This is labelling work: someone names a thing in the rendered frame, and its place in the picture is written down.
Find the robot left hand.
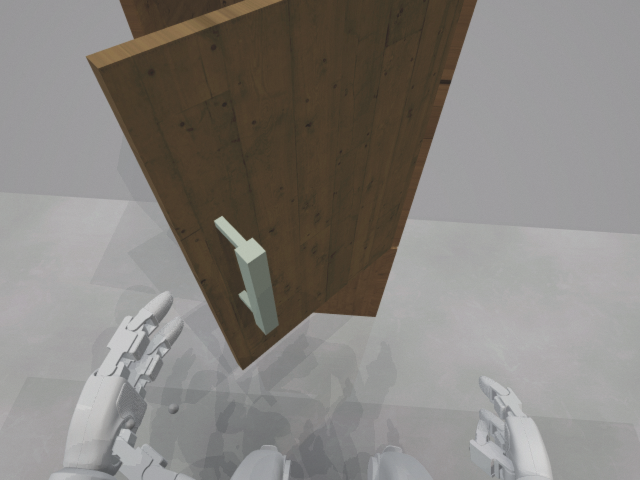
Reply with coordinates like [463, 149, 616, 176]
[63, 291, 195, 480]

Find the cupboard door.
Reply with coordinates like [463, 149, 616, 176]
[86, 0, 464, 370]

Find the handle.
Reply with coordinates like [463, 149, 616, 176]
[214, 216, 279, 335]

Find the robot right hand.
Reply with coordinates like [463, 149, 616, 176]
[470, 376, 553, 480]

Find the left robot thigh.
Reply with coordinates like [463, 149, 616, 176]
[230, 450, 291, 480]

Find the right robot thigh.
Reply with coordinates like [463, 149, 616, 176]
[367, 451, 433, 480]

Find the robot thigh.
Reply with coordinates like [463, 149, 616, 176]
[230, 450, 291, 480]
[367, 451, 433, 480]

